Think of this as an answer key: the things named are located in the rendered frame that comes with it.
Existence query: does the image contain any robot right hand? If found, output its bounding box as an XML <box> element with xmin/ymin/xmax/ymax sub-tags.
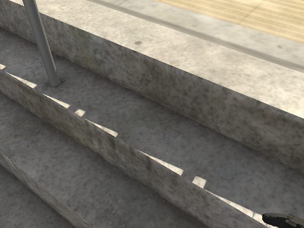
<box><xmin>262</xmin><ymin>213</ymin><xmax>304</xmax><ymax>228</ymax></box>

